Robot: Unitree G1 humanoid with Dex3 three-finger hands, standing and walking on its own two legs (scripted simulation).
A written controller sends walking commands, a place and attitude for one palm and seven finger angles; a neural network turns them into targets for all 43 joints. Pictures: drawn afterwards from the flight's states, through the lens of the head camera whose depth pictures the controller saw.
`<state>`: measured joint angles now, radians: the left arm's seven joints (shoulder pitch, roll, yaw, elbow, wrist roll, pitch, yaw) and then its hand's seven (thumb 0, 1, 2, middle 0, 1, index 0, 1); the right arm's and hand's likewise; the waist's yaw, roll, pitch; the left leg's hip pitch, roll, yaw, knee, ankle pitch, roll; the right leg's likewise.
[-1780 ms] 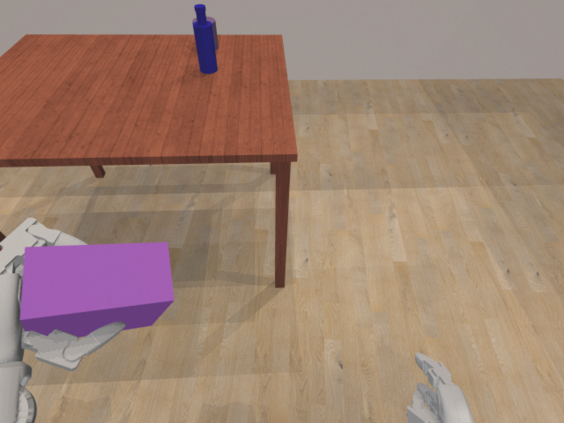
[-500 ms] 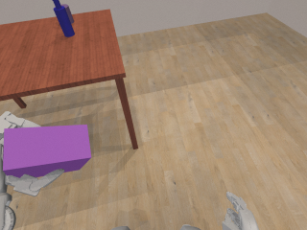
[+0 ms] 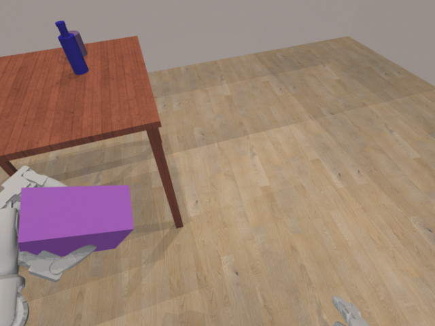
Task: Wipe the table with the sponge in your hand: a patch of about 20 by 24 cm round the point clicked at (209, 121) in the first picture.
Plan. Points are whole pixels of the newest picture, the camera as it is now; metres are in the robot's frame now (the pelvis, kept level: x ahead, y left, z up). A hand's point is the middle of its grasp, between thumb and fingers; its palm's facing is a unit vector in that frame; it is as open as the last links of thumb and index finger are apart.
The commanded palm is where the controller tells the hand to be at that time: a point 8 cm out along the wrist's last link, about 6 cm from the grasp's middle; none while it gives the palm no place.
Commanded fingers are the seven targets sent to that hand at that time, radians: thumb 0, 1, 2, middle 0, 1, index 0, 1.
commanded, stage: take the last steps up to it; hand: left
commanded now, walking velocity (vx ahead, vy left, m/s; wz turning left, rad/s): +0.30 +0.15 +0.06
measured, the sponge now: (92, 221) +0.24 +0.20 +0.14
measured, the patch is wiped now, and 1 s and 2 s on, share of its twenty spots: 0.00 0.00 0.00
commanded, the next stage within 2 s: come to a stop and stand still in 1.40 s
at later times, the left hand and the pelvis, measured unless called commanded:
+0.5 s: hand (49, 178) +0.29 +0.27 +0.17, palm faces +0.40 -0.80 -0.44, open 10.7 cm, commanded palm +0.24 +0.32 +0.19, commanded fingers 0.00 0.10 1.30 -1.20 -1.60 -1.20 -1.60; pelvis +0.07 +0.04 +0.00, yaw -1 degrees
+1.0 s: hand (60, 124) +0.42 +0.31 +0.18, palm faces +0.36 -0.81 -0.47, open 10.7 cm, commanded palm +0.35 +0.36 +0.19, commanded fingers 0.00 0.10 1.30 -1.20 -1.60 -1.20 -1.60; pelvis +0.18 +0.08 +0.00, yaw -2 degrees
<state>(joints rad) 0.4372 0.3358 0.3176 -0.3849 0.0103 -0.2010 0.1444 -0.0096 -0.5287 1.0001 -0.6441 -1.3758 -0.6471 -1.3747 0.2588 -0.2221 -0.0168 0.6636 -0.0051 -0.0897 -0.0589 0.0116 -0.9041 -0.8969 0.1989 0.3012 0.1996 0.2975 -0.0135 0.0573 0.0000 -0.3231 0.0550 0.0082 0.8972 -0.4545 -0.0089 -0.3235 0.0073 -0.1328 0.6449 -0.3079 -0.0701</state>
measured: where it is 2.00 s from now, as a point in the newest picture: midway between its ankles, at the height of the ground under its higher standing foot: (200, 318)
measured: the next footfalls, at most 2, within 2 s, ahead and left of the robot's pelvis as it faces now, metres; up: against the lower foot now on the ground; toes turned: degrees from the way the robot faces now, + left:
left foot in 0.30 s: +0.12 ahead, +0.18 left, +0.00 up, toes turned +8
left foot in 0.86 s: +0.25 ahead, +0.22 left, +0.00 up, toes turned +9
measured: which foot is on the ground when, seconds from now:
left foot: up 0.00-0.28, down 0.30-0.54, up 0.56-0.84, down 0.86-1.00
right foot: down 0.00-0.86, up 0.88-1.00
